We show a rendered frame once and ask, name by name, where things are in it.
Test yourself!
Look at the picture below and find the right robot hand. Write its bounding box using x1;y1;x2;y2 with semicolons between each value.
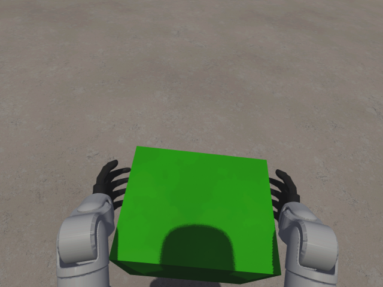
269;169;300;221

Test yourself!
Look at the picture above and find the left robot forearm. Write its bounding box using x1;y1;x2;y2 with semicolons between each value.
56;193;115;287

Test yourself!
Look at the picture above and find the right robot forearm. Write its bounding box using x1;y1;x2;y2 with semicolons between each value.
278;202;339;287

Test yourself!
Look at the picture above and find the left robot hand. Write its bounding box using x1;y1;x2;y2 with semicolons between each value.
93;160;131;210

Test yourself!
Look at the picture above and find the carton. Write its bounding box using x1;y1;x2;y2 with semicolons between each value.
109;146;281;284

